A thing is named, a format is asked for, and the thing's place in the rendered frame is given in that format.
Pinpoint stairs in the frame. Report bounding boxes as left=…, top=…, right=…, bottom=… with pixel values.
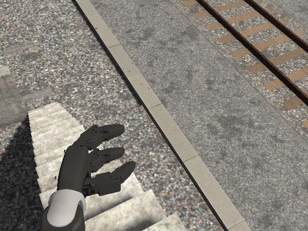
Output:
left=28, top=101, right=187, bottom=231

